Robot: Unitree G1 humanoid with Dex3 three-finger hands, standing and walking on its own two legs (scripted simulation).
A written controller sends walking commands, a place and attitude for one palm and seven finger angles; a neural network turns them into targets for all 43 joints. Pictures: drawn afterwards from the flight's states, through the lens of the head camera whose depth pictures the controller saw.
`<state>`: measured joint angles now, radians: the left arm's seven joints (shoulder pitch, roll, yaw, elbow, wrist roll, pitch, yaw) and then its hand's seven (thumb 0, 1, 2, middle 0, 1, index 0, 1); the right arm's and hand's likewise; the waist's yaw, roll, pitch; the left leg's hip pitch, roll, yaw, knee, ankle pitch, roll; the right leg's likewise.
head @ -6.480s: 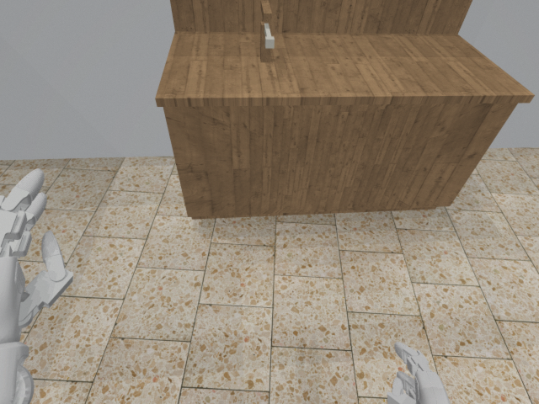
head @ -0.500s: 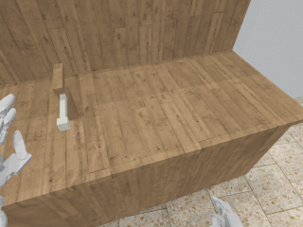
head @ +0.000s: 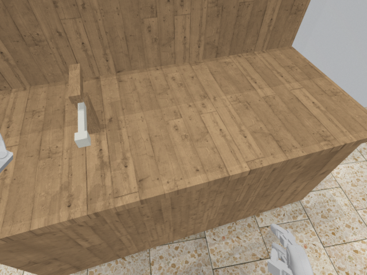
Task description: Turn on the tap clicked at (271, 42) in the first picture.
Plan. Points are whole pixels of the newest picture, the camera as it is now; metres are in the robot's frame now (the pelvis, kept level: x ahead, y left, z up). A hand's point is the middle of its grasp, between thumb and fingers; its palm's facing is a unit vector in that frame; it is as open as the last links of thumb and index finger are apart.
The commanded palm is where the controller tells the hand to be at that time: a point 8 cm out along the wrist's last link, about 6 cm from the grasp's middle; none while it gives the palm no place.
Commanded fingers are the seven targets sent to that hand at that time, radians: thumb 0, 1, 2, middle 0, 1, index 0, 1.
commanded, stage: come to a stop and stand still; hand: left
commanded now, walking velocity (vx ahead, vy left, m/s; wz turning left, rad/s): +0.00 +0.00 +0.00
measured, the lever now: (82, 139) +0.37 +0.29 +0.06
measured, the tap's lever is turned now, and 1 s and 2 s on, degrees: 0 0 0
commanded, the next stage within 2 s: look again from close up in 1.56 s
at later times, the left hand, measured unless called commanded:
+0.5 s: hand (15, 183) +0.20 +0.28 +0.17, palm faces +0.41 -0.85 -0.34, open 7.4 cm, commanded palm +0.14 +0.31 +0.17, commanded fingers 0.00 0.90 0.90 -0.20 -0.30 -0.20 -0.30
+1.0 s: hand (33, 165) +0.24 +0.29 +0.16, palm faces +0.37 -0.85 -0.37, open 7.4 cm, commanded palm +0.18 +0.32 +0.17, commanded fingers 0.00 0.90 0.90 -0.20 -0.30 -0.20 -0.30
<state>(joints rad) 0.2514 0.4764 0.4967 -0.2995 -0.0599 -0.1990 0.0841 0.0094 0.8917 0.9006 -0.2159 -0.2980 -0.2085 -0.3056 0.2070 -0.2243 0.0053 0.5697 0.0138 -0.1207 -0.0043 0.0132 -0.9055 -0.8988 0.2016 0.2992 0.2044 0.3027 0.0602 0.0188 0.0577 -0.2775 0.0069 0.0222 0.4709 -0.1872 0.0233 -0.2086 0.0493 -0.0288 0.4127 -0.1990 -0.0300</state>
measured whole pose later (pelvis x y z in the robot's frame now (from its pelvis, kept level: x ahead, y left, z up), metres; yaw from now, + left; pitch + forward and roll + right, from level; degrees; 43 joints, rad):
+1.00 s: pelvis +0.02 +0.04 +0.00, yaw +1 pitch +0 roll -2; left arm 0.42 0.37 0.34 -0.44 -0.04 -0.22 0.09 0.01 0.89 0.90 -0.21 -0.30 -0.20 -0.30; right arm 0.19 -0.19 0.02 0.57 0.01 -0.12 -0.02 0.01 -0.91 -0.90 0.20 0.30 0.20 0.30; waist 0.02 -0.02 0.04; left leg -0.23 -0.05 0.02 0.43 -0.20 0.07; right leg -0.15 0.00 -0.01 0.37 -0.21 0.02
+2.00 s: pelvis +0.01 +0.02 +0.00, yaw +1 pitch +0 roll -2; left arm 0.43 0.35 0.32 -0.45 -0.05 -0.18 0.11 0.01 0.89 0.90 -0.21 -0.30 -0.20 -0.31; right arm 0.20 -0.19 0.03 0.58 0.01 -0.10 -0.05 0.01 -0.91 -0.90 0.20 0.30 0.20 0.30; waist 0.03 -0.01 0.04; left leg -0.24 -0.03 0.01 0.42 -0.17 0.06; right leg -0.15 0.02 -0.03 0.34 -0.18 0.00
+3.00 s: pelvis +0.01 -0.03 +0.00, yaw +2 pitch -1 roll -1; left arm 0.47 0.34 0.31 -0.47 -0.08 -0.15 0.12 0.01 0.89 0.90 -0.21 -0.30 -0.21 -0.31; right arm 0.17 -0.24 -0.01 0.58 0.03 -0.03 -0.04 0.01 -0.91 -0.90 0.20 0.30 0.20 0.30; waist 0.03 0.04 0.04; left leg -0.27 0.03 -0.03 0.50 -0.23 0.01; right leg -0.18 0.09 -0.06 0.41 -0.23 -0.07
